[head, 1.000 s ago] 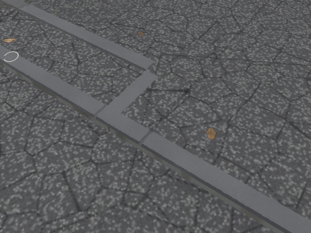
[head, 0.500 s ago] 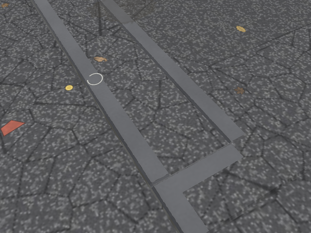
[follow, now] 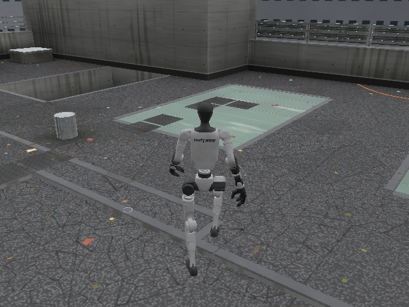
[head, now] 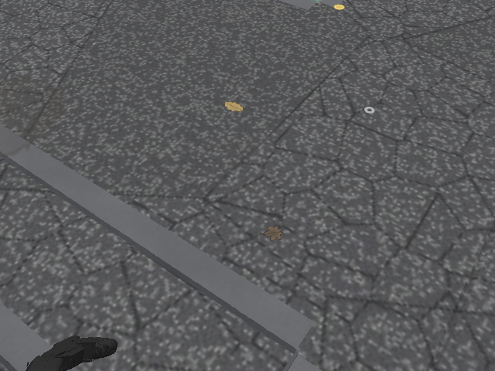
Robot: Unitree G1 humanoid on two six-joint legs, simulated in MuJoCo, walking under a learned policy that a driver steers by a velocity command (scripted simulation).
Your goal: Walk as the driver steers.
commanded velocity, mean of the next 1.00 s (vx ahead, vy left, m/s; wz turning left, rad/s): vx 0.19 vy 0.00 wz -0.81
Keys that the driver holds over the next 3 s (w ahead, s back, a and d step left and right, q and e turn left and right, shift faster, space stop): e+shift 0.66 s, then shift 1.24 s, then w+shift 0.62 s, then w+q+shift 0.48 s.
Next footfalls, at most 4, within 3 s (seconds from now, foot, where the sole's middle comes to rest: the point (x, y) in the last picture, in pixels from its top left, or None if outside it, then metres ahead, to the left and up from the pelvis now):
0.10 right None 0.31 -0.04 -0.71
0.58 left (256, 342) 0.55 0.00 -0.71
1.00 right None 0.31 -0.08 -0.71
1.30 left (223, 367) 0.49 0.08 -0.71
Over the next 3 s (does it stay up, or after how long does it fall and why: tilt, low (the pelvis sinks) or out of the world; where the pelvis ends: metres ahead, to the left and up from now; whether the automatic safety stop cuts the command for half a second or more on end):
stays up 0.77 -0.50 0.03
